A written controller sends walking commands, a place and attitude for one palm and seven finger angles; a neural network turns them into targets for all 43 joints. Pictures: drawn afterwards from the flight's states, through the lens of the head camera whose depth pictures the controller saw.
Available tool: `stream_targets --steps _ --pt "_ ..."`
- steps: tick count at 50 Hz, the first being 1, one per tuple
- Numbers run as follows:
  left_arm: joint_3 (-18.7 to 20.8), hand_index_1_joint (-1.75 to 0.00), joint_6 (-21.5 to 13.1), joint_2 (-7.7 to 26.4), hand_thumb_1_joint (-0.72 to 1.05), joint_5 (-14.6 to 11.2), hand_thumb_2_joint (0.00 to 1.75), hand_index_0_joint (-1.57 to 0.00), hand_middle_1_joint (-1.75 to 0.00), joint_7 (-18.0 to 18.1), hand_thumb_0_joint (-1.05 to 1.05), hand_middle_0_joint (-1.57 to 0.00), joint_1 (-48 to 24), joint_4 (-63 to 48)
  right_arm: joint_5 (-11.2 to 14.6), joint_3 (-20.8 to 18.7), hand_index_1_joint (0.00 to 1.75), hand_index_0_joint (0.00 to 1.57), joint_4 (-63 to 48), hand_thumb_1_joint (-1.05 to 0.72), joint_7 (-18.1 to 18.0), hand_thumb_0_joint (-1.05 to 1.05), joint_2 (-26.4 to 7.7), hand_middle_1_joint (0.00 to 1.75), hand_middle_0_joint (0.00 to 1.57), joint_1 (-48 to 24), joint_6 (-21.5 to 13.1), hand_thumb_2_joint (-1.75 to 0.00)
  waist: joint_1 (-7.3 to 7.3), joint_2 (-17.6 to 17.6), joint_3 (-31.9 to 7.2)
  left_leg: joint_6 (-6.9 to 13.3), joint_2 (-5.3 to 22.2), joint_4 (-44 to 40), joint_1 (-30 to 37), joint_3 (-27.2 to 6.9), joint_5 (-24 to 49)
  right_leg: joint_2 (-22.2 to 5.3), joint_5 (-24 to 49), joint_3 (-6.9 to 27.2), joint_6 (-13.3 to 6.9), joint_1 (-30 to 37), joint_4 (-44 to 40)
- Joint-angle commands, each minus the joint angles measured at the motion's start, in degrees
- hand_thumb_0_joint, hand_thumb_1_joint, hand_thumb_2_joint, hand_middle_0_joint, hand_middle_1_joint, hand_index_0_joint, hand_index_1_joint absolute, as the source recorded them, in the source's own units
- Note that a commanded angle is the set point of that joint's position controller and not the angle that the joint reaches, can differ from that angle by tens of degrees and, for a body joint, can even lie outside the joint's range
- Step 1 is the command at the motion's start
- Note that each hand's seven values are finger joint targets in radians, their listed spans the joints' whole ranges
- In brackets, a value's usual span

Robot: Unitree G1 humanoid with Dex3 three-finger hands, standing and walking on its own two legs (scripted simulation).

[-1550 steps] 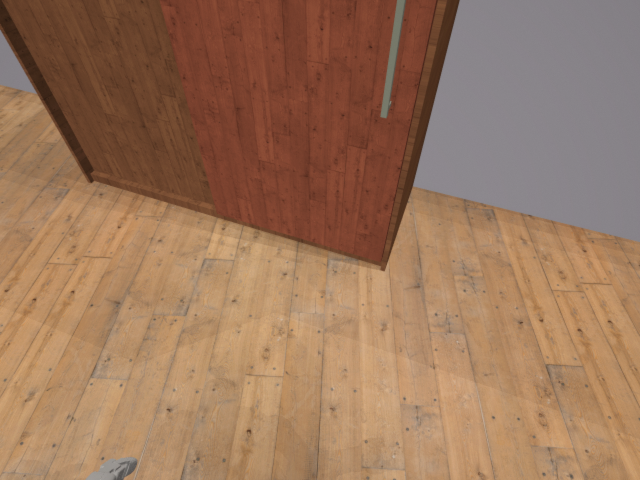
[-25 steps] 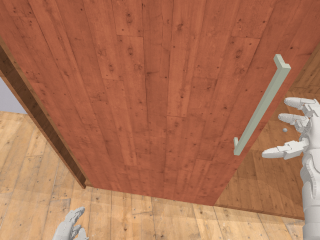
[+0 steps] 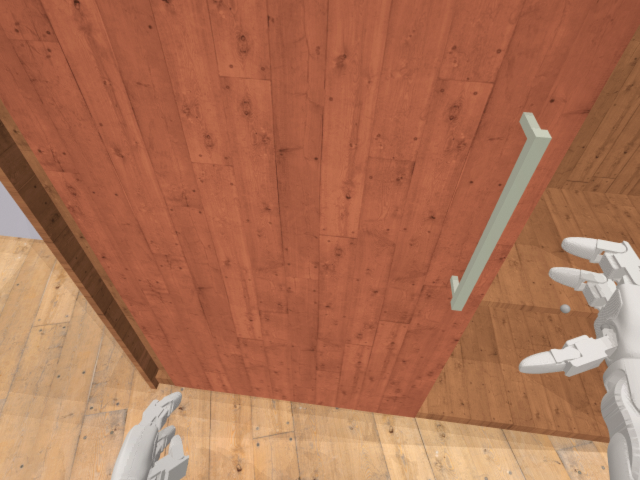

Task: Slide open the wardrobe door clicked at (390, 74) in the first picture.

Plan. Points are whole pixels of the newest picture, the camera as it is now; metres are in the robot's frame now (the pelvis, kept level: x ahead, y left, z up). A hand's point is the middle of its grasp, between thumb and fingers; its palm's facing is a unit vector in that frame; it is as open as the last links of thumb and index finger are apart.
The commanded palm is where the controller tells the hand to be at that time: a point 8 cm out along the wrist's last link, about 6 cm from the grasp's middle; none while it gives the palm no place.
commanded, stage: slip the hand off the handle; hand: right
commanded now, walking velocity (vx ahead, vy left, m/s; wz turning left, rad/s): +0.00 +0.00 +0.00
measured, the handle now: (486, 228) +0.43 -0.22 +0.11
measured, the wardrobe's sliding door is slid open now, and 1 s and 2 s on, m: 0.63 0.63 0.63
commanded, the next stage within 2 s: draw the hand back to the body in 0.22 s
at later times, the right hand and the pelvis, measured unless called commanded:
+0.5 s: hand (577, 342) +0.24 -0.25 +0.13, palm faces +0.14 +0.99 -0.03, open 14.7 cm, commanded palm +0.20 -0.30 +0.14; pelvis +0.00 +0.01 +0.00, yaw -1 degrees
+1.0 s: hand (612, 368) +0.21 -0.25 +0.15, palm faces +0.38 +0.88 -0.28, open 13.9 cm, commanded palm +0.16 -0.29 +0.16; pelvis +0.00 +0.01 +0.01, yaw -1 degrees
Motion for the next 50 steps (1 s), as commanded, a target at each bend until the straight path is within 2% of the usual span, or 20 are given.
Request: stream_targets --steps 1,3,5,11,13,17,18,20,21,23,25,27,31,37,42,43,44,45,48,50 --pt "2.8 -0.3 -3.6 7.4 0.9 -0.4 0.9 -0.2 -0.3 1.2 0.0 -0.2 -5.9 -8.5 0.8 -5.6 1.15 0.25 -14.5 0.55 0.0 0.0 -13.6 1.15 0.25 -12.9 -2.6 -0.2 -0.03 -2.7 -8.6 -0.2 -0.2 -6.8 -6.8 -2.9 5.9 -1.8 1.5 7.8 1.7 13.5 -6.9" --pt "2.6 -0.3 -4.2 6.8 0.9 -0.4 0.9 -0.2 -0.3 1.0 0.0 -0.2 -6.3 -9.1 1.1 -4.1 1.15 0.25 -17.0 0.55 0.3 0.0 -11.3 1.15 0.25 -9.4 -2.3 -0.2 -0.5 -4.0 -9.3 0.0 -0.3 -6.6 -6.5 -2.6 6.7 -1.8 2.6 8.0 1.9 14.9 -6.9" --pt "2.6 -0.3 -4.2 7.0 0.9 -0.2 0.9 -0.2 -0.3 1.1 0.0 -0.2 -6.3 -9.0 1.3 -5.8 1.15 0.25 -18.1 0.55 0.2 0.0 -12.4 1.15 0.25 -6.3 -2.1 -0.2 -0.85 -1.9 -9.0 -0.1 -0.4 -7.0 -5.8 -2.6 7.4 -1.7 3.4 7.6 1.7 14.3 -6.6" --pt "2.4 -0.3 -4.9 6.3 0.9 -0.2 0.9 -0.2 -0.3 0.6 0.0 -0.2 -7.0 -10.1 1.9 -5.2 1.15 0.25 -24.7 0.55 0.5 0.0 -10.6 1.15 0.25 0.3 -2.1 -0.2 -1.29 -3.8 -7.9 0.0 -0.4 -6.8 -5.6 -2.3 7.9 -1.5 4.6 7.4 2.0 14.1 -6.3" --pt "2.1 -0.3 -5.1 6.4 0.9 -0.2 0.9 -0.2 -0.3 0.8 0.0 -0.2 -7.1 -9.7 1.8 -3.6 1.15 0.25 -25.2 0.55 0.3 0.0 -9.5 1.15 0.25 -2.3 -2.2 -0.2 -0.05 -2.8 -5.7 -0.2 -0.5 -6.7 -7.4 -2.1 6.1 -1.6 1.9 8.2 2.1 13.7 -6.7" --pt "2.2 -0.3 -5.6 6.6 0.9 -0.1 0.9 -0.2 -0.3 1.6 0.0 -0.2 -7.0 -8.8 1.8 -4.8 1.15 0.25 -23.8 0.55 -0.2 0.0 -10.8 1.15 0.25 -4.0 -2.3 -0.2 -0.06 -1.9 -6.1 -0.3 -0.2 -7.2 -7.5 -2.7 3.8 -1.3 -1.1 8.2 1.8 13.1 -6.6" --pt "1.6 -0.3 -6.9 7.5 0.9 -1.3 0.9 -0.2 -0.3 2.3 0.0 -0.2 -7.4 -8.0 12.3 -4.8 1.15 0.25 -21.7 0.55 6.4 0.0 -6.5 1.15 0.25 -7.6 -1.9 -0.2 1.98 -1.0 -8.9 -0.4 0.3 -9.0 -3.3 -3.2 5.0 -1.0 0.0 8.1 2.2 14.3 -6.6" --pt "1.0 -0.3 -8.6 7.5 0.9 -1.7 0.9 -0.2 -0.3 3.5 0.0 -0.2 -7.9 -7.6 13.5 -8.3 1.15 0.25 -20.8 0.55 12.2 0.0 -12.9 1.15 0.25 -7.5 -1.2 -0.2 -0.23 -3.1 -10.2 -0.3 0.4 -9.3 -1.0 -4.0 7.7 -0.8 2.5 7.7 1.6 15.0 -6.2" --pt "0.9 -0.3 -9.2 6.9 0.9 -1.7 0.9 -0.2 -0.3 3.4 0.0 -0.2 -7.9 -8.0 12.4 -7.3 1.15 0.25 -22.0 0.55 13.1 0.0 -13.2 1.15 0.25 -7.9 -0.6 -0.2 -0.68 -5.3 -9.6 -0.2 0.7 -9.2 -1.2 -3.8 9.0 -0.7 4.0 7.8 1.5 15.4 -6.7" --pt "0.9 -0.3 -9.8 6.7 0.9 -1.6 0.9 -0.2 -0.3 2.9 0.0 -0.2 -7.7 -8.5 11.0 -7.3 1.15 0.25 -21.1 0.55 12.8 0.0 -13.1 1.15 0.25 -5.6 0.9 -0.2 -1.21 -4.8 -6.5 -0.1 0.6 -9.5 -2.2 -3.3 9.0 -1.0 4.4 8.0 1.6 14.9 -7.5" --pt "1.2 -0.3 -9.8 6.9 0.9 -1.5 0.9 -0.2 -0.3 2.3 0.0 -0.2 -7.7 -9.0 11.2 -10.9 1.15 0.25 -19.6 0.55 11.6 0.0 -14.5 1.15 0.25 0.0 2.5 -0.2 -2.62 -2.0 -5.6 0.0 0.6 -10.0 -1.1 -3.3 8.9 -1.1 4.8 8.0 1.7 13.7 -7.9" --pt "1.2 -0.3 -10.0 6.5 0.9 -1.8 0.9 -0.2 -0.3 1.6 0.0 -0.2 -8.2 -9.9 12.3 -10.2 1.15 0.25 -21.7 0.55 11.2 0.0 -11.9 1.15 0.25 1.6 3.4 -0.2 -2.51 -2.1 -6.2 -0.3 0.8 -10.1 -1.3 -3.4 8.6 -1.1 4.6 7.6 1.9 13.9 -7.9" --pt "1.6 -0.3 -10.1 6.8 0.9 -1.8 0.9 -0.2 -0.3 1.0 0.0 -0.2 -8.2 -10.6 13.1 -11.7 1.15 0.25 -25.0 0.55 10.7 0.0 -11.9 1.15 0.25 5.7 4.2 -0.2 -2.57 -1.2 -6.7 -0.6 1.0 -9.9 -0.8 -3.8 10.3 -1.3 6.0 7.0 1.8 14.0 -7.1" --pt "1.8 -0.3 -10.8 7.0 0.9 -1.8 0.9 -0.2 -0.3 1.5 0.0 -0.2 -7.8 -10.2 12.4 -10.4 1.15 0.25 -30.4 0.55 10.3 0.0 -11.4 1.15 0.25 5.2 4.5 -0.2 -1.61 -1.7 -4.8 -0.9 0.6 -10.6 -2.9 -3.6 7.4 -1.2 3.8 7.3 1.5 14.8 -7.5" --pt "1.4 -0.3 -11.5 6.8 0.9 -1.8 0.9 -0.2 -0.3 2.0 0.0 -0.2 -8.5 -9.5 12.2 -9.5 1.04 0.24 -33.6 0.37 10.2 0.0 -11.2 1.04 0.24 3.7 4.5 -0.29 -1.3 -3.7 -3.7 -0.8 0.8 -11.4 -3.1 -3.7 5.5 -1.1 2.2 7.7 1.5 15.7 -8.2" --pt "2.3 -0.3 -9.9 7.2 0.9 0.3 0.9 -0.2 -0.3 1.6 0.0 -0.2 -9.9 -8.9 2.5 -12.6 1.02 0.24 -35.1 0.33 0.5 0.0 -18.3 1.02 0.24 4.7 1.8 -0.31 -2.82 -3.9 2.2 0.0 2.1 -16.3 -4.7 -7.2 2.3 -1.3 -1.7 8.2 1.7 13.3 -8.4" --pt "2.0 -0.3 -9.1 6.4 0.9 0.5 0.9 -0.2 -0.3 1.2 0.0 -0.2 -9.8 -8.7 1.6 -7.8 1.0 0.24 -32.5 0.3 -3.0 0.0 -11.0 1.0 0.24 8.6 1.1 -0.32 -1.38 -3.1 4.3 0.2 3.3 -17.1 -5.0 -7.1 -0.3 -1.3 -3.8 7.9 2.0 13.1 -8.6" --pt "2.4 -0.3 -8.2 6.8 0.9 0.7 0.9 -0.2 -0.3 0.9 0.0 -0.2 -9.6 -8.3 0.1 -7.2 0.98 0.24 -33.8 0.26 -5.5 0.0 -11.2 0.98 0.24 9.3 0.1 -0.34 -1.72 0.1 3.2 0.3 3.4 -17.9 -3.7 -7.3 -0.8 -1.6 -3.8 7.9 1.8 14.2 -8.9" --pt "2.5 -0.3 -6.1 6.1 0.9 1.0 0.9 -0.2 -0.3 0.5 0.0 -0.2 -9.4 -8.8 -2.0 -4.9 0.92 0.24 -36.2 0.15 -9.0 0.0 -9.3 0.92 0.24 13.3 -2.0 -0.39 -1.41 -3.2 0.6 0.1 3.4 -17.1 -1.0 -6.5 0.6 -1.9 -3.0 7.1 1.5 17.5 -10.7" --pt "2.7 -0.3 -5.2 6.6 0.9 1.2 0.9 -0.2 -0.3 0.5 0.0 -0.2 -9.6 -8.3 -3.1 -6.3 0.87 0.23 -36.0 0.08 -10.5 0.0 -11.1 0.87 0.23 13.5 -2.9 -0.43 -1.84 -1.6 -0.6 0.0 2.9 -17.3 0.7 -6.1 2.5 -2.0 -1.5 6.9 1.3 18.6 -11.9"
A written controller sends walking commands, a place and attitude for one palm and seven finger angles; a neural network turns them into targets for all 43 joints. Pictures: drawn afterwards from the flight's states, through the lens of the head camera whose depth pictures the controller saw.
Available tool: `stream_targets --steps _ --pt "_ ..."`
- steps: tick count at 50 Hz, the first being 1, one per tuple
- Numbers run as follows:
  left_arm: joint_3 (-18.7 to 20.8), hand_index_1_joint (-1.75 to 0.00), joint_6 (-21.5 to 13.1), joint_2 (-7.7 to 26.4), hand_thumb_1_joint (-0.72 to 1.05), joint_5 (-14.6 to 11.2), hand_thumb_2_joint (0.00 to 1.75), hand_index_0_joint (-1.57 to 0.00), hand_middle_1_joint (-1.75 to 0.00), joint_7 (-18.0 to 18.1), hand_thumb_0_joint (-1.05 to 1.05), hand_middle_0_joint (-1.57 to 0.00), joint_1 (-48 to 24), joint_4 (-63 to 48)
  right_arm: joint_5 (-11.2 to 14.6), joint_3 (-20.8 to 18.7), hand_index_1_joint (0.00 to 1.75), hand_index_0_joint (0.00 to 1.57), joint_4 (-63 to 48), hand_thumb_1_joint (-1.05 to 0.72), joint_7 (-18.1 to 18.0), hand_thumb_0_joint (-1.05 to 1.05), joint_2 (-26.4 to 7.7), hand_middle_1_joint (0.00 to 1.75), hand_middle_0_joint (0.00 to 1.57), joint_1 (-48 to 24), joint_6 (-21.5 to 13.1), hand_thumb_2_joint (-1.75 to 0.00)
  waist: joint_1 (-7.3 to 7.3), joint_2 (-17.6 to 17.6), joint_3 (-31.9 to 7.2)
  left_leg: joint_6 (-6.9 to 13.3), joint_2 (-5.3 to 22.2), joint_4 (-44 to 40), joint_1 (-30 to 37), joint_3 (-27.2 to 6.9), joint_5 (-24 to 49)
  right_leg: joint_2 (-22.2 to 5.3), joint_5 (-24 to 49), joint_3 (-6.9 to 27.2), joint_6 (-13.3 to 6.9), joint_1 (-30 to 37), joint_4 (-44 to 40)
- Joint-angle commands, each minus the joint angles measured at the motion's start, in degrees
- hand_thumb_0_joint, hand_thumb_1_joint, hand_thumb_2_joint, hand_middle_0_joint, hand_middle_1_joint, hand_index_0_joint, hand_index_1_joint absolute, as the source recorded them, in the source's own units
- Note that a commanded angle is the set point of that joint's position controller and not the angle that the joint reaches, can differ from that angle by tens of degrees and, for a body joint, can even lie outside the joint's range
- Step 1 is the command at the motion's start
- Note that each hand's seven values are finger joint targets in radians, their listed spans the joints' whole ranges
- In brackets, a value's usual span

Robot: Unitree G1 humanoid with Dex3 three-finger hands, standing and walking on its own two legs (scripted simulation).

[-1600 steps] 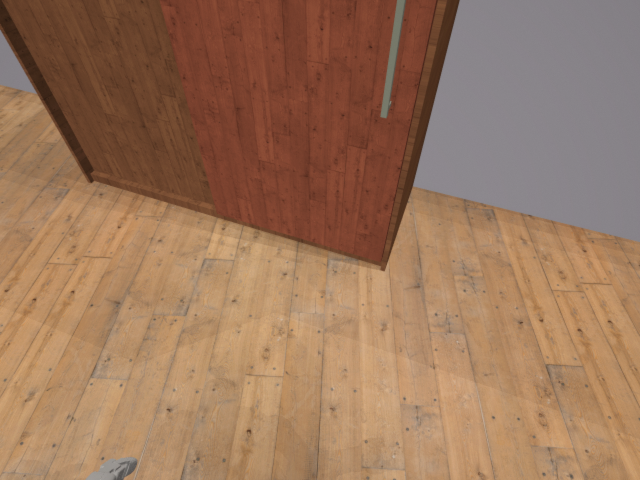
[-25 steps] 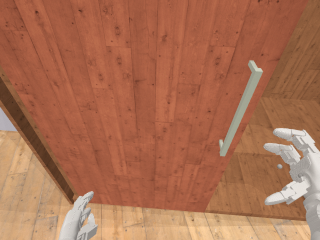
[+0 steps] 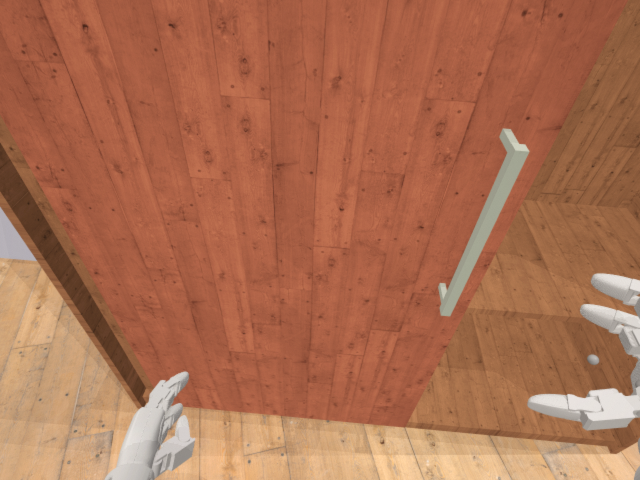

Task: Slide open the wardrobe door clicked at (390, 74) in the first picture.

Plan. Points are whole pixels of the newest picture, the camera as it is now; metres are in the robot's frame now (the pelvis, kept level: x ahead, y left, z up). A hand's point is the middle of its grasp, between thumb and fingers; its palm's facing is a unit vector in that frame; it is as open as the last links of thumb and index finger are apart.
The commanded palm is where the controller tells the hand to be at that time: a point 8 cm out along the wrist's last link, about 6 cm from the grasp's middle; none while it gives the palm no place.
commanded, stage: draw the hand back to the body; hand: right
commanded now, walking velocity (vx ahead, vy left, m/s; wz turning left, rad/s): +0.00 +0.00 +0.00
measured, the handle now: (472, 236) +0.43 -0.22 +0.10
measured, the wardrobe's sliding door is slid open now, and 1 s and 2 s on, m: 0.63 0.63 0.63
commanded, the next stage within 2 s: step back with the hand held close in 0.92 s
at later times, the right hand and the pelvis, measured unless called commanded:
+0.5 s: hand (594, 332) +0.23 -0.26 +0.16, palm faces +0.40 +0.84 -0.38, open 9.2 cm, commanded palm +0.17 -0.30 +0.18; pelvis +0.03 -0.01 +0.01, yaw +2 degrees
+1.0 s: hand (592, 337) +0.22 -0.25 +0.17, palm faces +0.41 +0.83 -0.37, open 7.4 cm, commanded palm +0.17 -0.29 +0.18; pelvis +0.03 +0.00 +0.01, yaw +1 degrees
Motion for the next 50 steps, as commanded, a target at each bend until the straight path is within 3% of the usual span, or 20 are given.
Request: stream_targets --steps 1,5,6,8,10,11,13,15,16,18,27,31,35,37,40,45,50 --pt "3.1 -0.3 -0.9 6.0 0.9 0.4 0.9 -0.2 -0.3 0.5 0.0 -0.2 -7.3 -8.9 -2.8 -4.4 0.85 0.23 -13.8 0.04 -5.1 0.0 -10.2 0.85 0.23 -5.9 -6.3 -0.44 0.24 -0.7 -2.9 -1.0 4.2 -9.7 -7.8 -6.8 0.3 -1.7 -3.0 5.5 0.1 10.5 -7.4" --pt "3.2 -0.3 0.5 6.4 0.9 0.7 0.9 -0.2 -0.3 0.4 0.0 -0.2 -8.0 -8.6 -3.8 -5.9 0.77 0.23 -14.9 -0.1 -6.0 0.0 -11.6 0.77 0.23 -5.2 -6.9 -0.51 -0.42 -0.2 -3.1 -0.8 3.7 -10.0 -5.9 -6.3 4.7 -1.8 1.4 5.6 0.1 12.6 -8.7" --pt "3.2 -0.3 0.8 5.9 0.9 0.7 0.9 -0.2 -0.3 0.3 0.0 -0.2 -7.8 -8.7 -3.9 -4.7 0.75 0.23 -15.2 -0.14 -6.0 0.0 -10.2 0.75 0.23 -4.7 -6.9 -0.53 -0.09 -0.9 -2.6 -0.7 3.7 -9.4 -5.3 -6.1 6.3 -2.0 3.0 5.5 0.1 13.0 -8.9" --pt "3.3 -0.3 1.3 5.9 0.9 0.8 0.9 -0.2 -0.3 0.0 0.0 -0.2 -7.8 -9.0 -4.2 -5.0 0.7 0.22 -16.7 -0.21 -6.2 0.0 -10.4 0.7 0.22 -3.8 -7.0 -0.57 -0.42 -1.5 -4.1 -0.7 3.5 -9.0 -4.0 -5.8 8.4 -2.0 5.5 5.6 0.3 14.1 -9.2" --pt "3.5 -0.3 1.8 6.2 0.9 1.1 0.9 -0.2 -0.3 -0.2 0.0 -0.2 -7.9 -8.9 -4.2 -6.6 0.66 0.22 -17.0 -0.28 -6.2 0.0 -11.5 0.66 0.22 -1.4 -6.9 -0.6 -1.1 0.9 -4.8 -0.7 3.2 -9.4 -3.0 -5.8 11.2 -1.9 8.7 5.4 0.2 14.7 -9.1" --pt "3.5 -0.3 2.1 5.7 0.9 1.1 0.9 -0.2 -0.3 -0.3 0.0 -0.2 -7.7 -9.1 -4.1 -5.4 0.64 0.22 -16.6 -0.32 -6.0 0.0 -9.9 0.64 0.22 0.1 -6.7 -0.62 -0.75 1.0 -3.8 -0.8 3.4 -8.9 -2.7 -5.6 12.3 -2.0 9.6 5.0 0.3 14.3 -8.9" --pt "3.5 -0.3 2.7 5.7 0.9 1.1 0.9 -0.2 -0.3 -0.7 0.0 -0.2 -7.6 -9.3 -4.2 -5.9 0.6 0.22 -18.4 -0.39 -5.9 0.0 -10.4 0.6 0.22 0.2 -6.7 -0.65 -0.87 -1.2 -4.5 -0.8 3.4 -8.7 -2.3 -5.6 13.6 -2.1 11.7 5.1 0.6 15.0 -8.9" --pt "3.7 -0.3 3.1 6.0 0.9 1.2 0.9 -0.2 -0.3 -0.9 0.0 -0.2 -7.8 -9.4 -4.3 -7.0 0.55 0.22 -18.7 -0.47 -5.8 0.0 -11.2 0.55 0.22 1.3 -6.6 -0.69 -1.27 0.3 -4.3 -0.7 3.0 -9.2 -1.9 -5.4 14.3 -2.1 13.1 5.3 0.7 15.1 -9.2" --pt "3.6 -0.3 3.4 5.6 0.9 1.1 0.9 -0.2 -0.3 -1.1 0.0 -0.2 -7.7 -9.5 -4.2 -5.7 0.53 0.21 -18.1 -0.5 -5.6 0.0 -9.6 0.53 0.21 2.1 -6.4 -0.71 -0.86 -0.9 -2.9 -0.8 3.2 -9.1 -2.5 -5.5 14.1 -2.4 13.3 5.0 0.8 15.1 -9.1" --pt "3.8 -0.3 4.1 5.6 0.9 1.1 0.9 -0.2 -0.3 -1.1 0.0 -0.2 -7.8 -9.8 -4.1 -6.6 0.49 0.21 -19.0 -0.57 -5.5 0.0 -10.5 0.49 0.21 1.6 -6.3 -0.74 -0.88 0.6 -3.0 -1.0 3.0 -9.4 -2.5 -5.4 13.9 -2.3 12.8 4.9 0.8 15.0 -9.3" --pt "3.8 -0.3 5.1 5.5 0.9 1.4 0.9 -0.2 -0.3 -1.1 0.0 -0.2 -8.0 -10.4 -4.0 -7.4 0.3 0.2 -22.2 -0.9 -5.2 0.0 -10.9 0.3 0.2 1.4 -6.2 -0.9 -0.95 -1.0 -3.8 -1.0 2.8 -10.3 -1.9 -5.6 15.0 -2.0 13.5 4.4 0.7 16.1 -9.2" --pt "3.8 -0.3 5.4 5.5 0.9 1.4 0.9 -0.2 -0.3 -1.2 0.0 -0.2 -7.7 -10.2 -3.9 -7.0 0.3 0.2 -19.7 -0.9 -5.1 0.0 -9.9 0.3 0.2 2.7 -5.6 -0.9 -0.75 0.4 -2.1 -1.1 2.7 -10.6 -2.1 -5.4 14.2 -2.0 12.7 4.4 0.8 15.4 -9.8" --pt "4.0 -0.3 5.7 5.7 0.9 1.6 0.9 -0.2 -0.3 -1.0 0.0 -0.2 -8.1 -10.3 -3.8 -8.0 0.3 0.2 -20.7 -0.9 -5.1 0.0 -11.3 0.3 0.2 1.6 -5.7 -0.9 -1.05 1.0 -2.7 -1.1 2.7 -11.7 -1.7 -5.8 14.2 -1.6 11.5 4.1 0.5 15.6 -9.8" --pt "3.9 -0.3 5.7 5.5 0.9 1.5 0.9 -0.2 -0.3 -1.0 0.0 -0.2 -8.2 -10.3 -3.9 -7.1 0.3 0.2 -21.1 -0.9 -5.0 0.0 -10.5 0.3 0.2 1.0 -5.8 -0.9 -0.87 -0.9 -3.0 -1.1 2.8 -11.5 -1.8 -6.0 14.7 -1.5 12.2 4.0 0.5 16.1 -9.6" --pt "4.0 -0.3 5.4 5.6 0.9 1.8 0.9 -0.2 -0.3 -1.0 0.0 -0.2 -8.2 -10.1 -4.0 -8.1 0.3 0.2 -21.8 -0.9 -5.1 0.0 -11.6 0.3 0.2 1.5 -5.9 -0.9 -1.16 -0.3 -4.2 -1.1 2.8 -11.7 -0.7 -6.0 16.4 -1.3 13.2 3.7 0.4 16.3 -9.3" --pt "4.0 -0.3 5.6 5.5 0.9 1.7 0.9 -0.2 -0.3 -0.9 0.0 -0.2 -8.8 -10.1 -3.8 -7.9 0.3 0.2 -20.8 -0.9 -5.0 0.0 -11.3 0.3 0.2 1.3 -5.9 -0.9 -1.08 1.0 -1.8 -1.3 2.8 -13.0 -1.8 -6.1 14.2 -1.2 11.0 3.6 0.3 15.7 -9.9" --pt "4.1 -0.3 5.5 5.5 0.9 1.7 0.9 -0.2 -0.3 -0.7 0.0 -0.2 -9.1 -9.9 -3.8 -8.0 0.3 0.2 -20.7 -0.9 -4.9 0.0 -11.5 0.3 0.2 0.9 -6.2 -0.9 -1.08 -0.3 -1.9 -1.4 3.0 -13.8 -1.8 -6.5 12.8 -1.0 9.7 3.4 0.2 16.1 -10.2"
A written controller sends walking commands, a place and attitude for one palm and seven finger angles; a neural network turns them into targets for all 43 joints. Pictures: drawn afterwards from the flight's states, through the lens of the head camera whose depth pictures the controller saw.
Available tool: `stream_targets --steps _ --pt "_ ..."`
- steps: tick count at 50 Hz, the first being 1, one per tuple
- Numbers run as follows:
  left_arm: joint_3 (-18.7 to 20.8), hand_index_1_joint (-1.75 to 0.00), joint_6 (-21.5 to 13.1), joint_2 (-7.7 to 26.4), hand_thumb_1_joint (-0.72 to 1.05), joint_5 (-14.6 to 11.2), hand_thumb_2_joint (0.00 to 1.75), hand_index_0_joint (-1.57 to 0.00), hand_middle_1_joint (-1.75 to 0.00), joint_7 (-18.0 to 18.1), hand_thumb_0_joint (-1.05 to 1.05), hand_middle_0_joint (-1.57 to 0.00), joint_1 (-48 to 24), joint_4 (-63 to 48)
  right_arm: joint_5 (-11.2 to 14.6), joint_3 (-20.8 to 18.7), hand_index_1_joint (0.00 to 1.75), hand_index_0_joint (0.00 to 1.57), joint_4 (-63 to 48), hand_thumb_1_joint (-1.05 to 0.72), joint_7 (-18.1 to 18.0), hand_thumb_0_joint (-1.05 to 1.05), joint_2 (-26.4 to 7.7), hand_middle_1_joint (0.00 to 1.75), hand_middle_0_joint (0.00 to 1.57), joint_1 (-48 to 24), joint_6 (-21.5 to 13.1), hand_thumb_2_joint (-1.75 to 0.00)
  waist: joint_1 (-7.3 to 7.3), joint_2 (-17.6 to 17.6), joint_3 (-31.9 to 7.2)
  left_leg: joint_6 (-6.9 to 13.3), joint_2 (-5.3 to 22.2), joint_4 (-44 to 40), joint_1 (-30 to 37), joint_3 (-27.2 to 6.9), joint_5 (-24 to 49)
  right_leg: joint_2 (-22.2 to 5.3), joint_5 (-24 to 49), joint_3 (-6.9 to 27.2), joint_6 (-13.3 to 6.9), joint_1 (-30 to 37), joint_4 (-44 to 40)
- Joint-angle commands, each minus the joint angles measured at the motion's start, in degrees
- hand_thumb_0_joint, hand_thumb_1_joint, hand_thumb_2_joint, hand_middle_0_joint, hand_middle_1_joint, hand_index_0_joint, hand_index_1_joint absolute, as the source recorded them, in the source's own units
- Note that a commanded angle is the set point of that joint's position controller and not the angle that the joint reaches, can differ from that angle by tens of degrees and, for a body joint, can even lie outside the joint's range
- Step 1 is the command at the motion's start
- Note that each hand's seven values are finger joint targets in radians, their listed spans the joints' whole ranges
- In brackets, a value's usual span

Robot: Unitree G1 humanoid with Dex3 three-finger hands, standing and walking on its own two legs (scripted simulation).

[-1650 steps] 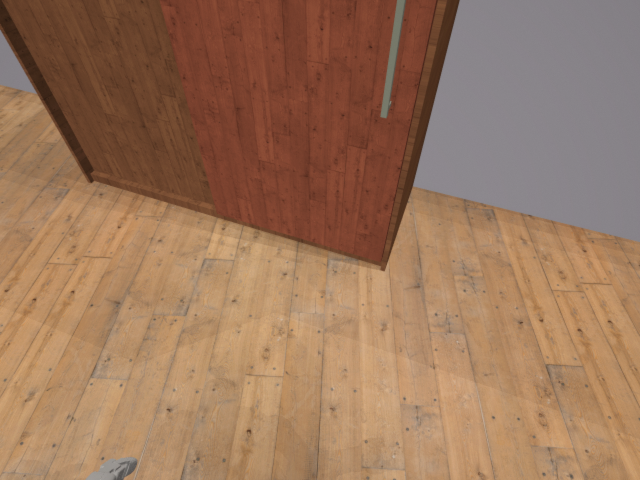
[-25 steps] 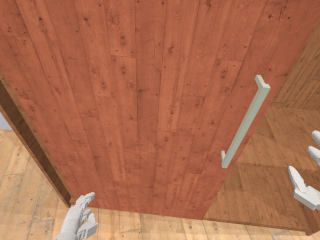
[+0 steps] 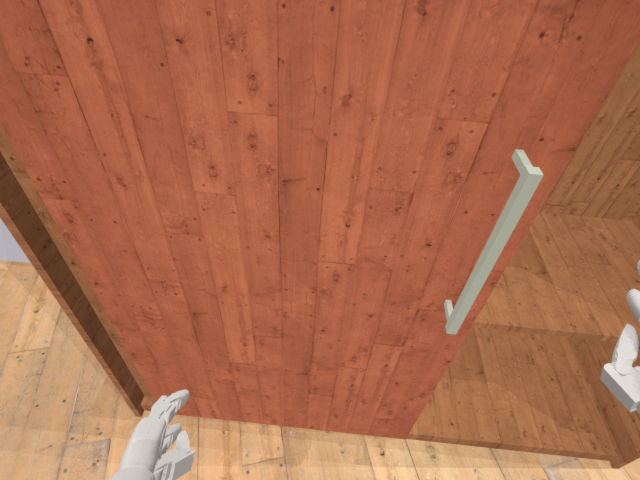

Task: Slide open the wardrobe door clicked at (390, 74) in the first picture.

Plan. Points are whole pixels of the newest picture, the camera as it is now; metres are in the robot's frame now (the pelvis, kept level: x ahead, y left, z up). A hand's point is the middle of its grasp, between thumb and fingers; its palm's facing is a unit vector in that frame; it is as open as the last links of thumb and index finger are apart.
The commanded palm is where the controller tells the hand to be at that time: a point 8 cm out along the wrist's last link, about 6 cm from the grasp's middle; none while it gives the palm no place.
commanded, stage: step back with the hand held close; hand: right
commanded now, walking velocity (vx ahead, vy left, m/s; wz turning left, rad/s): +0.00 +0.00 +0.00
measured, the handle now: (480, 256) +0.40 -0.24 +0.09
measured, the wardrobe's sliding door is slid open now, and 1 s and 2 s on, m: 0.63 0.63 0.63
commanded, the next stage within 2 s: stop stepping back and stand still in 1.46 s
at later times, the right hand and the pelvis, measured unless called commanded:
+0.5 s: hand out of the picture +0.17 -0.29 +0.15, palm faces +0.33 +0.81 -0.48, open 7.4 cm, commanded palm +0.11 -0.33 +0.17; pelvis -0.04 -0.03 -0.01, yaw +1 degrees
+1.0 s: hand out of the picture +0.10 -0.33 +0.15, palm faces +0.46 +0.78 -0.42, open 7.4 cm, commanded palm +0.03 -0.36 +0.17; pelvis -0.09 -0.06 -0.02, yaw -3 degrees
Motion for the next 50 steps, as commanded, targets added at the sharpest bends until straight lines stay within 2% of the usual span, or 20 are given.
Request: stream_targets --steps 1,2,3,4,7,10,14,15,18,21,25,29,33,36,39,42,44,46,49,50 --pt "2.7 -0.3 -3.5 6.1 0.9 -0.1 0.9 -0.2 -0.3 0.9 0.0 -0.2 -8.4 -9.3 -0.2 -7.2 0.3 0.2 -11.8 -0.9 -1.0 0.0 -10.4 0.3 0.2 -5.4 -4.3 -0.9 -0.12 -1.0 -2.9 -1.3 2.9 -5.0 -9.6 -4.6 10.8 -1.6 8.3 4.9 -0.1 7.8 -1.8" --pt "2.6 -0.3 -3.3 6.4 0.9 -0.1 0.9 -0.2 -0.3 1.0 0.0 -0.2 -8.4 -8.8 -0.3 -7.6 0.3 0.2 -10.4 -0.9 -1.3 0.0 -11.5 0.3 0.2 -9.3 -4.1 -0.9 0.16 -0.2 -2.6 -1.3 2.7 -5.3 -9.9 -4.5 10.3 -1.5 7.8 5.0 -0.1 7.4 -2.0" --pt "2.6 -0.3 -2.1 7.3 0.9 -0.9 0.9 -0.2 -0.3 0.9 0.0 -0.2 -9.2 -11.6 -1.0 -14.6 0.3 0.2 -16.0 -0.9 -2.0 0.0 -19.2 0.3 0.2 -17.5 -6.8 -0.9 1.6 0.8 1.2 -3.6 5.9 -8.4 -16.9 -9.6 12.5 -2.5 3.3 5.9 -1.4 3.9 1.3" --pt "2.5 -0.3 -1.1 6.3 0.9 -0.3 0.9 -0.2 -0.3 1.2 0.0 -0.2 -8.9 -10.2 -1.0 -10.9 0.3 0.2 -10.1 -0.9 -1.6 0.0 -14.1 0.3 0.2 -10.9 -7.0 -0.9 2.07 4.2 1.1 -4.2 7.2 -8.4 -17.8 -9.9 14.1 -2.1 3.3 6.3 -1.6 3.5 3.2" --pt "3.2 -0.3 0.9 6.7 0.9 -0.5 0.9 -0.2 -0.3 0.8 0.0 -0.2 -7.5 -11.8 -1.6 -7.8 0.3 0.2 -9.3 -0.9 -1.2 0.0 -10.4 0.3 0.2 -4.0 -6.8 -0.9 2.1 3.5 -4.6 -5.5 7.8 -4.5 -15.7 -7.8 21.3 -2.6 8.7 4.9 -1.6 4.2 3.8" --pt "3.6 -0.3 2.1 7.1 0.9 -0.7 0.9 -0.2 -0.3 1.0 0.0 -0.2 -7.3 -13.3 -1.6 -8.5 0.3 0.2 -13.0 -0.9 -1.6 0.0 -11.3 0.3 0.2 -1.0 -6.9 -0.9 2.27 0.5 -8.4 -6.3 7.2 -1.6 -14.7 -6.7 23.4 -3.4 13.7 4.6 -1.8 4.9 3.3" --pt "4.0 -0.3 3.3 6.9 0.9 -1.0 0.9 -0.2 -0.3 1.3 0.0 -0.2 -6.6 -14.8 -1.3 -11.3 0.3 0.2 -15.4 -0.9 -2.3 0.0 -13.9 0.3 0.2 1.5 -7.2 -0.9 2.38 3.7 -9.3 -6.0 6.5 0.1 -14.9 -7.1 21.4 -4.4 14.3 5.4 -1.9 2.4 3.1" --pt "4.1 -0.3 3.3 7.1 0.9 -0.9 0.9 -0.2 -0.3 1.5 0.0 -0.2 -6.7 -15.0 -1.3 -13.1 0.3 0.2 -17.1 -0.9 -2.6 0.0 -15.8 0.3 0.2 1.3 -7.6 -0.9 2.3 2.6 -10.7 -5.6 6.3 1.2 -13.8 -6.9 22.2 -4.6 15.6 5.7 -1.9 2.4 2.8" --pt "4.3 -0.3 3.2 7.1 0.9 -1.1 0.9 -0.2 -0.3 1.6 0.0 -0.2 -5.9 -15.8 -1.2 -13.0 0.3 0.2 -17.7 -0.9 -2.8 0.0 -15.2 0.3 0.2 2.9 -8.2 -0.9 2.47 0.4 -10.6 -4.9 5.4 3.3 -13.2 -6.7 18.8 -5.8 14.7 7.2 -2.0 -0.1 1.5" --pt "4.4 -0.3 2.3 7.6 0.9 -1.0 0.9 -0.2 -0.3 1.6 0.0 -0.2 -5.5 -15.9 -1.4 -13.2 0.3 0.2 -18.0 -0.9 -3.0 0.0 -15.0 0.3 0.2 3.5 -8.9 -0.9 2.55 -1.7 -9.7 -4.2 4.1 5.1 -12.4 -6.4 12.7 -7.1 8.3 9.5 -2.4 -3.8 -1.1" --pt "4.6 -0.3 0.6 8.6 0.9 -0.8 0.9 -0.2 -0.3 1.7 0.0 -0.2 -5.8 -16.3 -2.3 -13.8 0.3 0.2 -18.2 -0.9 -3.1 0.0 -14.2 0.3 0.2 3.0 -9.9 -0.9 2.35 -5.5 -7.5 -3.3 2.0 10.9 -5.6 -6.1 5.7 -9.7 -12.6 14.5 -4.0 -17.2 -8.1" --pt "4.9 -0.3 -1.0 8.6 0.9 -0.8 0.9 -0.2 -0.3 1.7 0.0 -0.2 -5.0 -15.7 -3.2 -14.5 0.3 0.2 -17.1 -0.9 -2.9 0.0 -13.7 0.3 0.2 2.6 -10.5 -0.9 2.33 -4.2 -6.5 -2.7 0.8 15.7 -2.6 -5.6 0.9 -12.0 -26.1 17.9 -4.6 -25.4 -12.1" --pt "5.2 -0.3 -2.0 8.5 0.9 -0.5 0.9 -0.2 -0.3 1.4 0.0 -0.2 -4.2 -15.1 -3.4 -14.5 0.3 0.2 -18.1 -0.9 -2.8 0.0 -13.6 0.3 0.2 2.6 -11.5 -0.9 2.68 -2.7 -6.7 -1.9 0.2 15.6 -4.2 -5.9 0.2 -11.8 -25.7 18.3 -3.6 -24.5 -11.6" --pt "5.3 -0.3 -2.7 8.3 0.9 -0.4 0.9 -0.2 -0.3 1.3 0.0 -0.2 -3.7 -14.2 -3.7 -13.7 0.3 0.2 -18.8 -0.9 -2.6 0.0 -12.7 0.3 0.2 0.9 -12.1 -0.9 3.0 -2.6 -7.1 -1.3 0.6 13.4 -6.0 -8.3 -1.3 -10.5 -26.2 17.1 -3.0 -23.3 -9.3" --pt "5.4 -0.3 -3.2 8.0 0.9 -0.2 0.9 -0.2 -0.3 1.2 0.0 -0.2 -3.7 -13.8 -4.1 -12.9 0.3 0.2 -19.6 -0.9 -2.8 0.0 -12.7 0.3 0.2 -1.9 -12.5 -0.9 3.11 -1.9 -5.8 -0.2 1.3 9.9 -11.2 -10.6 -7.5 -8.7 -27.5 15.7 -1.8 -21.1 -7.2" --pt "5.3 -0.3 -3.6 7.1 0.9 0.0 0.9 -0.2 -0.3 1.1 0.0 -0.2 -3.3 -13.1 -4.0 -12.2 0.3 0.2 -19.7 -0.9 -3.1 0.0 -12.8 0.3 0.2 -2.5 -12.9 -0.9 3.48 1.6 -6.2 1.4 3.9 4.7 -18.8 -14.8 -7.0 -6.1 -19.6 13.8 -0.6 -13.3 -1.5" --pt "5.3 -0.3 -3.5 6.9 0.9 0.1 0.9 -0.2 -0.3 1.1 0.0 -0.2 -3.3 -12.5 -4.0 -11.8 0.3 0.2 -19.7 -0.9 -3.4 0.0 -12.8 0.3 0.2 -3.6 -13.4 -0.9 3.97 2.5 -6.4 1.4 4.8 3.5 -22.6 -15.9 -5.6 -5.6 -16.3 13.2 -0.5 -9.6 1.0" --pt "5.3 -0.3 -3.5 7.2 0.9 0.2 0.9 -0.2 -0.3 1.3 0.0 -0.2 -3.6 -12.2 -4.2 -11.9 0.3 0.2 -19.0 -0.9 -3.5 0.0 -12.6 0.3 0.2 -4.2 -13.7 -0.9 4.27 -1.2 -6.3 0.0 2.6 6.5 -20.9 -13.3 -3.2 -7.5 -18.3 15.1 -1.0 -11.2 -2.9" --pt "5.9 -0.3 -4.0 8.3 0.9 0.4 0.9 -0.2 -0.3 1.6 0.0 -0.2 -5.0 -12.8 -4.9 -14.2 0.3 0.2 -18.5 -0.9 -3.1 0.0 -13.3 0.3 0.2 -4.1 -14.5 -0.9 2.96 -9.6 -8.5 -2.3 -3.3 22.8 -4.2 -6.5 -1.4 -15.7 -32.0 22.4 -3.8 -26.5 -16.1" --pt "6.0 -0.3 -4.0 8.1 0.9 0.6 0.9 -0.2 -0.3 1.6 0.0 -0.2 -5.1 -12.9 -4.8 -15.5 0.3 0.2 -18.8 -0.9 -2.9 0.0 -14.8 0.3 0.2 -4.1 -14.6 -0.9 2.52 -9.9 -9.3 -2.2 -3.8 26.4 -3.2 -6.2 -3.0 -16.9 -31.1 23.2 -4.4 -27.2 -17.4"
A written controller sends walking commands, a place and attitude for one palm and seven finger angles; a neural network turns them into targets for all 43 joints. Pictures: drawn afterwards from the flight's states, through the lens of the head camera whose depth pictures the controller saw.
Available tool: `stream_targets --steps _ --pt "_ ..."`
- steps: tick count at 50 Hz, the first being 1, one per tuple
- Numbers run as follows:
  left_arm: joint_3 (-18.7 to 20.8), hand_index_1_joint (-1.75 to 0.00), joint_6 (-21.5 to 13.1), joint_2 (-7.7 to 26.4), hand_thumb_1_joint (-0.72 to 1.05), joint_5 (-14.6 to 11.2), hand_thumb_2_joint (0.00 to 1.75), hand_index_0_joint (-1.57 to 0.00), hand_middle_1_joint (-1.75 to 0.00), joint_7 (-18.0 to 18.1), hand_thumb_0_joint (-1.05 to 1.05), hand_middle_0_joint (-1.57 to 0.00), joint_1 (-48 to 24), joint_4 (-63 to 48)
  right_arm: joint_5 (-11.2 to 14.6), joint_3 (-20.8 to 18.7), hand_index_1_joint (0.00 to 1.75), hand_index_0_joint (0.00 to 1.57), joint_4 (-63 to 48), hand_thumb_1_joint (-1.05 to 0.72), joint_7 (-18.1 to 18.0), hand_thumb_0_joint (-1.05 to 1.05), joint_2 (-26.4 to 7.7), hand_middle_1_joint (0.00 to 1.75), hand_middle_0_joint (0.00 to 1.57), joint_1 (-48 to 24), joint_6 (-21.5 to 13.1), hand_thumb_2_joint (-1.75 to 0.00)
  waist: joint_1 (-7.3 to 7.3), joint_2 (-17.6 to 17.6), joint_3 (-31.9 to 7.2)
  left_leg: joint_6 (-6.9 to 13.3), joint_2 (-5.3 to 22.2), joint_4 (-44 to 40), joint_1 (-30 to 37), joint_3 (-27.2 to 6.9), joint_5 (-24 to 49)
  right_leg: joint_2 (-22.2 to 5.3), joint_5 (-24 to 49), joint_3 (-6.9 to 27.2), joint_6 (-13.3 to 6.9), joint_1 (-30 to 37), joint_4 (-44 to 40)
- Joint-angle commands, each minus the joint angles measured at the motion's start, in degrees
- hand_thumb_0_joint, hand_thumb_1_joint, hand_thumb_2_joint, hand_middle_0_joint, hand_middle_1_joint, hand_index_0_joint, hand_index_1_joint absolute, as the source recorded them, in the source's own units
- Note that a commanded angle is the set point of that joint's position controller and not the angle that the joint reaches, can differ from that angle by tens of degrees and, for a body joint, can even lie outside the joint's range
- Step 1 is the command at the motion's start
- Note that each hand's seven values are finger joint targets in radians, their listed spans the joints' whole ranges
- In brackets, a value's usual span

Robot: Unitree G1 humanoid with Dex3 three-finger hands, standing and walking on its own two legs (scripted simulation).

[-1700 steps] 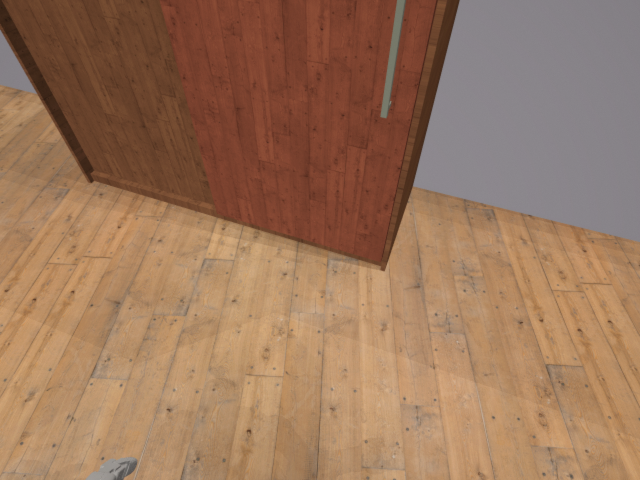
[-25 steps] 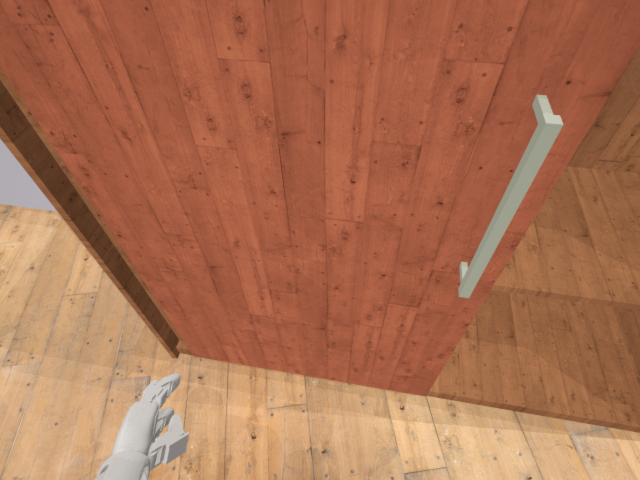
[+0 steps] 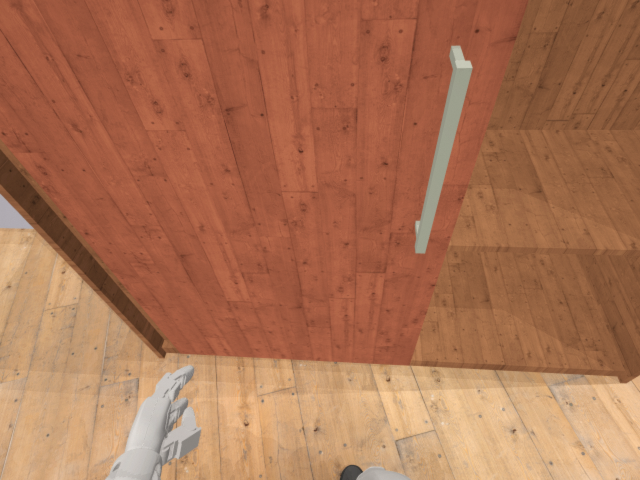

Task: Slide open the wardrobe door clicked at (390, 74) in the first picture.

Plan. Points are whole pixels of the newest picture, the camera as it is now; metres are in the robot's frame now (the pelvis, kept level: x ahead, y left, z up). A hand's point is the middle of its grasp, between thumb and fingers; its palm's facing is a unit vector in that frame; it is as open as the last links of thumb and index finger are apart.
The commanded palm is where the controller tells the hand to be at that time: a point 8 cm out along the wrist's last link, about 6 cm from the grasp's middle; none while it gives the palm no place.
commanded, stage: step back with the hand held close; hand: right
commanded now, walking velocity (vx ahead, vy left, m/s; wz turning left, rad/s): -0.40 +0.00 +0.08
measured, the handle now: (435, 169) +0.50 -0.15 +0.10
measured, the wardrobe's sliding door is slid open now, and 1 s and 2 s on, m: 0.63 0.63 0.63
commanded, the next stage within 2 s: stop stepping back and stand still in 0.46 s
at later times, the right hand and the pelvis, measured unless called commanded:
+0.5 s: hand out of the picture +0.16 -0.26 +0.18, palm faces +0.21 +0.87 -0.44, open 7.4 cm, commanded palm +0.11 -0.30 +0.19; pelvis -0.07 -0.02 +0.01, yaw +7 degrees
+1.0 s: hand out of the picture +0.08 -0.32 +0.18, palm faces +0.28 +0.85 -0.45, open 7.4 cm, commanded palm +0.04 -0.36 +0.19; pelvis -0.14 -0.08 +0.01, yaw +9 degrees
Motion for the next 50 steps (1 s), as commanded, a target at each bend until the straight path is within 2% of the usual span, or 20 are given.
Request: stream_targets --steps 1,6,8,10,12,14,16,18,22,24,27,28,30,32,34,36,41,43,46,50 --pt "4.8 -0.3 -3.1 8.8 0.9 0.3 0.9 -0.2 -0.3 0.8 0.0 -0.2 -3.5 -8.5 0.2 -9.9 0.3 0.2 -10.9 -0.9 -0.6 0.0 -11.6 0.3 0.2 -1.8 -4.1 -0.9 0.1 -10.8 -12.0 1.3 -1.6 14.9 15.4 0.6 -6.5 -19.1 -33.6 21.2 0.0 -8.5 -23.7" --pt "4.3 -0.3 -2.7 7.4 0.9 0.2 0.9 -0.2 -0.3 -0.7 0.0 -0.2 -2.6 -6.8 2.9 -5.5 0.3 0.2 -11.3 -0.9 -0.1 0.0 -8.8 0.3 0.2 1.6 -4.2 -0.9 0.38 -7.5 -12.2 3.8 2.8 -9.0 5.8 0.3 -8.9 -15.5 -18.0 14.6 7.3 7.7 -15.9" --pt "3.9 -0.3 -2.0 7.0 0.9 0.3 0.9 -0.2 -0.3 -0.6 0.0 -0.2 -2.2 -5.5 2.7 -5.1 0.3 0.2 -11.5 -0.9 -0.3 0.0 -11.1 0.3 0.2 -2.6 -5.2 -0.9 1.42 1.0 -11.8 8.0 12.3 -18.5 -6.6 -12.4 -6.7 -9.5 -10.1 7.7 9.8 17.7 -0.2" --pt "3.7 -0.3 -2.8 5.8 0.9 0.4 0.9 -0.2 -0.3 0.0 0.0 -0.2 -1.9 -3.6 1.4 -4.3 0.3 0.2 -13.9 -0.9 -1.0 0.0 -13.1 0.3 0.2 -11.0 -5.9 -0.9 2.49 7.8 -13.0 9.1 19.2 -19.3 -15.0 -12.6 5.3 -4.5 -9.0 4.2 9.1 24.6 12.1" --pt "4.0 -0.3 -2.9 6.8 0.9 -0.5 0.9 -0.2 -0.3 0.9 0.0 -0.2 -3.1 -4.7 1.0 -4.3 0.3 0.2 -10.5 -0.9 -1.0 0.0 -12.3 0.3 0.2 -8.2 -3.8 -0.9 3.21 5.1 -10.8 4.5 12.8 -10.0 -10.5 -4.6 20.3 -3.9 4.3 4.3 7.4 22.0 5.0" --pt "4.1 -0.3 -2.5 8.8 0.9 -0.9 0.9 -0.2 -0.3 1.4 0.0 -0.2 -5.4 -6.4 1.4 -5.9 0.3 0.2 -12.5 -0.9 -0.3 0.0 -12.9 0.3 0.2 -7.2 -3.5 -0.9 1.55 -12.0 -10.6 -0.8 0.2 1.0 -2.6 2.1 6.0 -10.9 13.6 12.8 4.4 16.6 -11.9" --pt "4.6 -0.3 -3.7 8.8 0.9 0.7 0.9 -0.2 -0.3 0.4 0.0 -0.2 -5.4 -7.5 2.5 -9.9 0.3 0.2 -13.4 -0.9 0.0 0.0 -14.9 0.3 0.2 -0.1 -4.1 -0.9 -0.3 -17.4 -17.5 1.0 -2.9 20.7 7.2 -1.0 -17.5 -20.9 -16.6 27.0 4.1 7.3 -26.6" --pt "4.6 -0.3 -3.4 7.3 0.9 1.0 0.9 -0.2 -0.3 -0.4 0.0 -0.2 -4.3 -8.0 3.6 -10.9 0.3 0.2 -15.7 -0.9 -0.3 0.0 -14.3 0.3 0.2 5.0 -3.5 -0.9 -0.98 -11.0 -16.7 2.8 -2.6 17.3 7.4 2.4 -15.4 -17.8 -20.9 18.4 5.0 6.5 -27.1" --pt "4.0 -0.3 -3.4 7.0 0.9 1.0 0.9 -0.2 -0.3 -1.0 0.0 -0.2 -2.9 -7.2 4.6 -8.5 0.3 0.2 -15.1 -0.9 -0.6 0.0 -11.5 0.3 0.2 9.1 -2.1 -0.9 -0.15 -15.8 -15.2 3.1 -2.4 1.3 12.5 6.8 -13.6 -14.3 -20.2 11.5 7.5 4.3 -27.8" --pt "4.3 -0.3 -2.7 7.3 0.9 1.2 0.9 -0.2 -0.3 -0.6 0.0 -0.2 -1.3 -6.0 4.7 -8.3 0.3 0.2 -13.9 -0.9 -0.9 0.0 -12.5 0.3 0.2 7.5 -2.0 -0.9 0.15 -10.4 -15.4 3.9 0.9 -11.8 12.5 5.3 -9.0 -12.1 -16.8 8.6 9.8 8.0 -20.0" --pt "3.2 -0.3 -2.6 5.9 0.9 1.2 0.9 -0.2 -0.3 0.0 0.0 -0.2 -0.6 -4.2 3.8 -8.7 0.3 0.2 -15.5 -0.9 -1.9 0.0 -16.5 0.3 0.2 -0.6 -3.2 -0.9 2.14 8.8 -10.3 11.5 24.6 -27.0 -16.1 -11.4 -0.9 -2.8 -13.3 6.1 9.7 21.1 19.7" --pt "2.6 -0.3 -3.3 5.4 0.9 1.7 0.9 -0.2 -0.3 0.1 0.0 -0.2 -1.3 -3.9 2.9 -7.6 0.3 0.2 -11.6 -0.9 -1.9 0.0 -15.5 0.3 0.2 -2.9 -2.7 -0.9 2.35 10.9 -8.2 12.0 25.6 -22.9 -16.1 -7.5 3.6 -2.4 -17.5 7.2 9.7 15.9 26.5" --pt "3.9 -0.3 -3.1 7.1 0.9 -0.5 0.9 -0.2 -0.3 0.6 0.0 -0.2 -2.1 -3.2 2.1 -2.3 0.3 0.2 -8.9 -0.9 -0.7 0.0 -10.1 0.3 0.2 -7.4 -0.1 -0.9 3.51 13.2 -4.6 9.9 19.8 -18.6 -17.3 -1.7 -12.4 -2.5 -17.9 7.4 8.3 13.7 28.1" --pt "2.8 -0.3 -2.9 7.7 0.9 -0.7 0.9 -0.2 -0.3 1.8 0.0 -0.2 -2.7 -2.2 1.5 -2.8 0.3 0.2 -5.5 -0.9 -1.3 0.0 -10.4 0.3 0.2 -7.9 1.5 -0.9 4.24 -1.2 0.7 6.1 14.3 -7.9 -13.0 1.6 -10.2 -3.5 -15.4 7.7 6.9 11.7 6.3" --pt "2.6 -0.3 -5.1 9.1 0.9 -0.8 0.9 -0.2 -0.3 2.2 0.0 -0.2 -2.6 -3.9 1.3 -4.5 0.3 0.2 -11.9 -0.9 -1.7 0.0 -11.5 0.3 0.2 -9.0 -0.4 -0.9 2.7 -23.0 -0.9 1.2 1.3 9.6 -6.1 4.1 -14.9 -13.9 -23.3 29.2 2.4 5.4 -19.9" --pt "2.7 -0.3 -7.0 6.6 0.9 -0.1 0.9 -0.2 -0.3 1.1 0.0 -0.2 -1.5 -3.9 1.8 -9.0 0.3 0.2 -16.9 -0.9 -1.6 0.0 -15.4 0.3 0.2 -6.6 -1.9 -0.9 1.74 -16.8 -8.4 1.5 -1.3 19.7 -0.5 0.2 -16.3 -16.4 -44.2 36.7 5.9 5.2 -29.7" --pt "2.5 -0.3 -6.6 5.8 0.9 0.8 0.9 -0.2 -0.3 -1.0 0.0 -0.2 -1.2 -5.0 1.0 -7.2 0.3 0.2 -15.7 -0.9 -1.5 0.0 -10.7 0.3 0.2 9.3 -0.6 -0.9 0.31 -16.0 -9.7 3.0 -1.9 1.5 17.4 6.2 -12.6 -10.0 -31.5 16.6 7.6 -1.9 -25.5" --pt "3.1 -0.3 -5.1 6.1 0.9 1.1 0.9 -0.2 -0.3 -0.8 0.0 -0.2 -0.7 -4.8 1.0 -7.3 0.3 0.2 -13.1 -0.9 -1.0 0.0 -11.3 0.3 0.2 8.7 0.2 -0.9 0.2 -8.8 -10.3 3.8 -0.7 -11.3 24.3 6.0 -11.1 -5.9 -26.9 11.0 9.5 -3.1 -18.0" --pt "3.4 -0.3 -2.3 6.2 0.9 0.8 0.9 -0.2 -0.3 -0.3 0.0 -0.2 -0.4 -2.8 2.3 -7.8 0.3 0.2 -11.3 -0.9 -0.7 0.0 -12.4 0.3 0.2 -0.4 0.9 -0.9 1.95 11.9 -6.5 14.8 23.0 -23.9 1.7 -16.7 -15.3 -0.1 -14.2 4.5 8.0 -1.8 30.0" --pt "3.9 -0.3 -3.2 6.9 0.9 -0.6 0.9 -0.2 -0.3 0.9 0.0 -0.2 -2.7 -2.2 0.8 -1.9 0.3 0.2 -1.7 -0.9 -1.2 0.0 -7.5 0.3 0.2 -9.2 1.5 -0.9 3.56 7.4 0.9 10.9 19.9 -19.7 -8.8 -10.9 -29.3 -6.2 -17.2 5.7 5.6 2.4 20.4"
